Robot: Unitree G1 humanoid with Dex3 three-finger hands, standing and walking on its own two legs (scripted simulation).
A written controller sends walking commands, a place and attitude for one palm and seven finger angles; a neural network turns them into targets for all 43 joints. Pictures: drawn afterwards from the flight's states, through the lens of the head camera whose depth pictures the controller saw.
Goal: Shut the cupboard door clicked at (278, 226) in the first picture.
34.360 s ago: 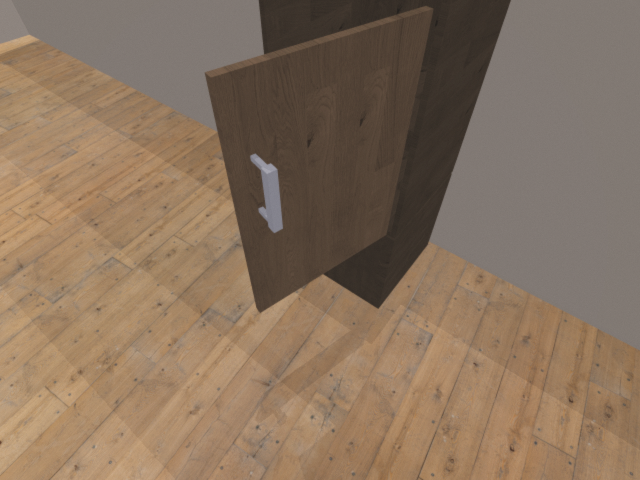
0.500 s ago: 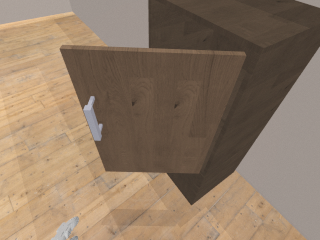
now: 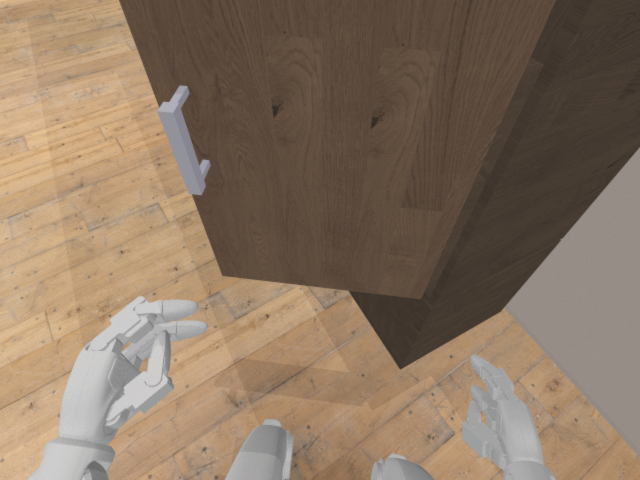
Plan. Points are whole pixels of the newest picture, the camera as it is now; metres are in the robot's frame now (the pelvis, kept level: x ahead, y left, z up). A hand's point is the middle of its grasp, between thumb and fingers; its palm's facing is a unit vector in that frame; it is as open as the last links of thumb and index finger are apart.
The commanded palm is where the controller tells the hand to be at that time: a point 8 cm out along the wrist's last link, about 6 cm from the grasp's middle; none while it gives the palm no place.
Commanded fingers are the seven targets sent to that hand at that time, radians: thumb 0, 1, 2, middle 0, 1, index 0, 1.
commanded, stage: raise the hand and make a fist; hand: left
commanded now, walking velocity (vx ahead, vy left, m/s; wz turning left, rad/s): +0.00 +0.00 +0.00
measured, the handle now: (189, 143) +0.49 +0.23 +0.14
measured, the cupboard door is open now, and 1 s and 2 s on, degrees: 54 54 54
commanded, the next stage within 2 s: bring the fist close to the handle in 1.30 s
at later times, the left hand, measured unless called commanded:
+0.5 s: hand (139, 340) +0.23 +0.21 +0.10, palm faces -0.01 -1.00 -0.03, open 3.2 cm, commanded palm +0.21 +0.26 +0.11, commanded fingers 0.00 0.90 0.90 -1.23 -1.42 -1.23 -1.42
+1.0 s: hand (115, 305) +0.25 +0.23 +0.14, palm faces -0.01 -1.00 -0.04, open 3.1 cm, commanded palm +0.22 +0.28 +0.14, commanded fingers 0.00 0.90 0.90 -1.30 -1.50 -1.30 -1.50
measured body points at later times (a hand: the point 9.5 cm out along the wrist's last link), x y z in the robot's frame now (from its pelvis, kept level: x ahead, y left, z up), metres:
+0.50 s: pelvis +0.02 +0.03 +0.03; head +0.06 +0.04 +0.48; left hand +0.22 +0.27 +0.11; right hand +0.19 -0.21 -0.03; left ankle +0.07 +0.14 -0.64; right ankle +0.01 -0.08 -0.64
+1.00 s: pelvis +0.02 +0.04 +0.06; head +0.03 +0.04 +0.51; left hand +0.24 +0.28 +0.15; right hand +0.19 -0.19 -0.01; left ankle +0.07 +0.14 -0.64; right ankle +0.01 -0.08 -0.64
